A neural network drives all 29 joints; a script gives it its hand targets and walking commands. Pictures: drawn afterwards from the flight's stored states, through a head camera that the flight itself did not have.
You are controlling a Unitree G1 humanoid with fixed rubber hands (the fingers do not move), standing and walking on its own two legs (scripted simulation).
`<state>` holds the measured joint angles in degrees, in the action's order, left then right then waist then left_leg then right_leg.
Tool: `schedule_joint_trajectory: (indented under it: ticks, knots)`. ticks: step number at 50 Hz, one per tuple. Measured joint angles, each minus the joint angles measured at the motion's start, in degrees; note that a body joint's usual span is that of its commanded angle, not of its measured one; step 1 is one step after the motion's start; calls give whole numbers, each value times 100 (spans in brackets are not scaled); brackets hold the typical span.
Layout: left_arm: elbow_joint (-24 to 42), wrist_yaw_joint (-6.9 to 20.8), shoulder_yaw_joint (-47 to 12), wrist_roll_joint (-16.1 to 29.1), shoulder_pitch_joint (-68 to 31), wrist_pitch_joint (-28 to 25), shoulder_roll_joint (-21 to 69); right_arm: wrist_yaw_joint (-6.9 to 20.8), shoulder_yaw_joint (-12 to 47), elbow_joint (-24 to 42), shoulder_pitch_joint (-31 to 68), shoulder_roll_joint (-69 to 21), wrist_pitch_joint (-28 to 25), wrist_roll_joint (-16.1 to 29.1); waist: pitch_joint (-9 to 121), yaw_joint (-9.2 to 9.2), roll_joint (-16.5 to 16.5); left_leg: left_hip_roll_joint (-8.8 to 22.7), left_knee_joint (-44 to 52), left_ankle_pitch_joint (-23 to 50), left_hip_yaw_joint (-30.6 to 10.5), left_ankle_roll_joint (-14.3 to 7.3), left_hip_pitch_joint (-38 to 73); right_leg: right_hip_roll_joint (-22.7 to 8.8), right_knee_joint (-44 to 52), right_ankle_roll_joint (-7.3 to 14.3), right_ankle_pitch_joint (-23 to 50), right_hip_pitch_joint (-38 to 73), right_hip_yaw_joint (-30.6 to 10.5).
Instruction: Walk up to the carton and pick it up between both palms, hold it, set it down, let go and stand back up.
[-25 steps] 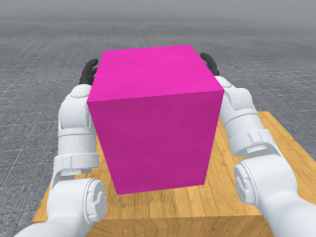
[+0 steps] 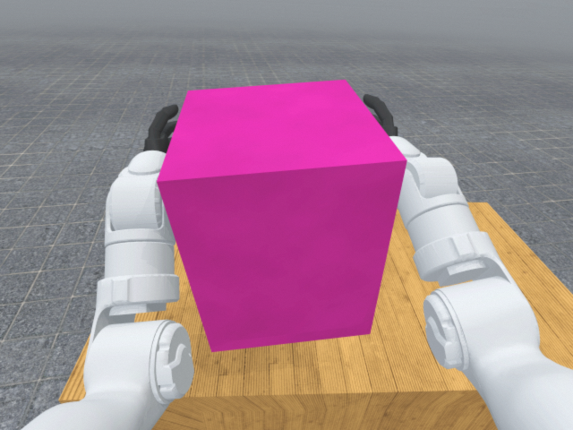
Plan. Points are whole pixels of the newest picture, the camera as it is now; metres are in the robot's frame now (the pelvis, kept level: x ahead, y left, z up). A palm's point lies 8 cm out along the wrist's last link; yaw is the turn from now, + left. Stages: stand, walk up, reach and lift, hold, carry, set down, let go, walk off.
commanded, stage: hold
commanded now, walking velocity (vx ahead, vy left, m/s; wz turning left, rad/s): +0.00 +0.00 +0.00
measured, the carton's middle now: (279, 213) +0.32 +0.00 +0.23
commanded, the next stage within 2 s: none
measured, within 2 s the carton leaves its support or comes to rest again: neither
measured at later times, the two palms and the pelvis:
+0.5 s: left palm (160, 155) +0.36 +0.15 +0.28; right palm (386, 145) +0.37 -0.14 +0.29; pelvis +0.00 +0.00 +0.00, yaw +0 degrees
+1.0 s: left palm (156, 157) +0.36 +0.15 +0.28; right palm (384, 143) +0.37 -0.14 +0.30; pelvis -0.01 -0.01 +0.00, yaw +1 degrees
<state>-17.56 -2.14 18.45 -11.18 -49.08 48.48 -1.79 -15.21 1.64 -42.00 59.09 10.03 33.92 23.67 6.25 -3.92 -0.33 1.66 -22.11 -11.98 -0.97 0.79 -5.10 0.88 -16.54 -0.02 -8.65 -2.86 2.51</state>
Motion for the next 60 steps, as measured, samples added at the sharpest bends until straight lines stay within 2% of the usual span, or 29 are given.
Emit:
schedule_joint_trajectory:
  ticks: [18,23,31,44,51,60]
  knots:
    - [15,-11,-9,3,18,-8,5,-4,23,16,-16,9,3,21,3,-7,3,1,-12,-12,-4,0,-1,3,6,-2,-3,8,-2]
    - [331,-80,-63,6,128,52,43,-8,25,244,-128,11,-31,92,117,-74,59,20,-98,-65,-53,21,-49,26,38,13,-7,29,42]
    - [-101,96,81,-218,-63,39,97,74,-147,-114,-6,-19,60,-72,169,-40,45,12,33,-32,-24,7,172,17,28,28,-41,175,14]
    - [-238,208,154,-209,-198,-55,-19,59,-125,-315,246,-38,0,-118,104,1,-46,29,55,59,-79,45,98,37,11,64,10,100,65]
    - [-393,223,120,-172,-252,-91,-98,76,-255,-444,280,-114,-43,-219,118,-21,-60,3,57,102,-85,40,-36,11,-21,58,32,-45,71]
    - [-292,131,8,-136,-234,-81,-90,82,-106,-251,134,-29,-95,-97,145,-7,29,-5,37,72,-60,17,-99,4,8,30,37,-93,43]
